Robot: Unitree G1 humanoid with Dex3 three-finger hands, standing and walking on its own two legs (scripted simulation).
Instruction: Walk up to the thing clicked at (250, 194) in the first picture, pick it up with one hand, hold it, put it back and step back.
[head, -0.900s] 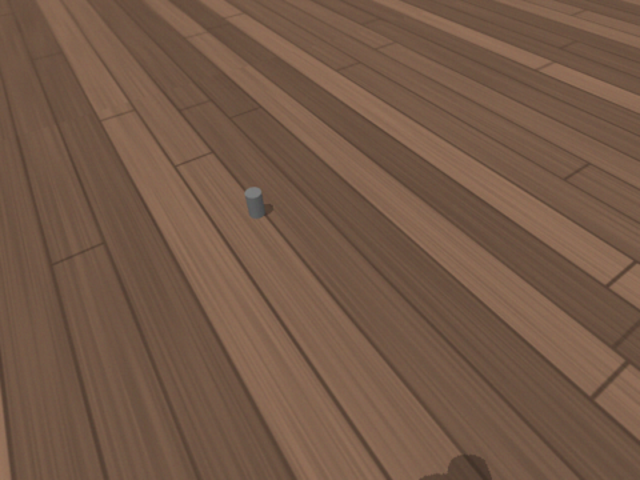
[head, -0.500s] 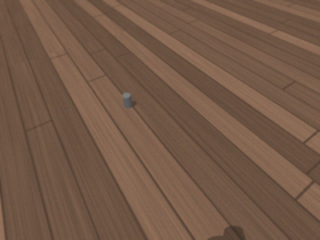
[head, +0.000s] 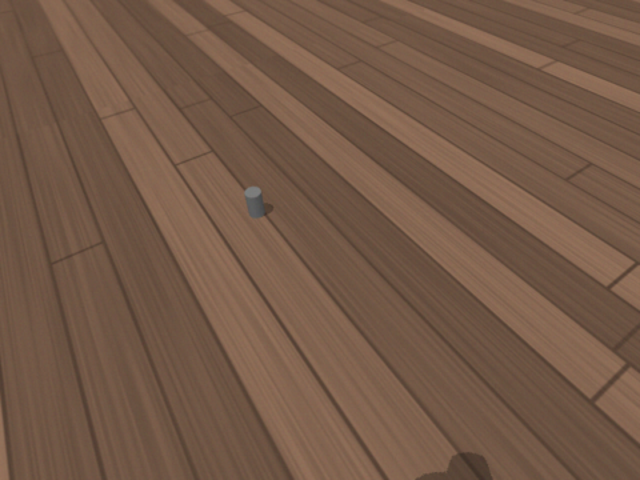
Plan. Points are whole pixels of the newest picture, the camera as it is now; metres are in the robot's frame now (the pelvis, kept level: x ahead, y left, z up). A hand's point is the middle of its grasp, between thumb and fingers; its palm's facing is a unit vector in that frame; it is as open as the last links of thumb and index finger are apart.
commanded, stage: stand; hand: left
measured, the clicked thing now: (254, 202) +1.31 +0.37 -0.72
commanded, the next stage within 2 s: walk up in 0.22 s
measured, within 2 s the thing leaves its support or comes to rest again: neither
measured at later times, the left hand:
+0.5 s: hand out of the picture +0.06 +0.33 -0.16, palm faces +0.08 -0.92 -0.38, open 7.3 cm
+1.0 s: hand (134, 345) +0.35 +0.35 -0.14, palm faces +0.02 -0.92 -0.39, open 7.4 cm
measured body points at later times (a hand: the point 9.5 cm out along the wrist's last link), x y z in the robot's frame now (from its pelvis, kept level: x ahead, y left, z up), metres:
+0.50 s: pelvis +0.05 +0.03 -0.01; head +0.06 +0.04 +0.44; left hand +0.05 +0.37 -0.13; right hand +0.15 -0.30 -0.12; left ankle +0.11 +0.17 -0.73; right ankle +0.00 -0.12 -0.75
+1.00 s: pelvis +0.27 +0.06 -0.02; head +0.28 +0.05 +0.43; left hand +0.35 +0.40 -0.11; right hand +0.30 -0.25 -0.15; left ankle +0.14 +0.18 -0.75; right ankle +0.40 -0.05 -0.75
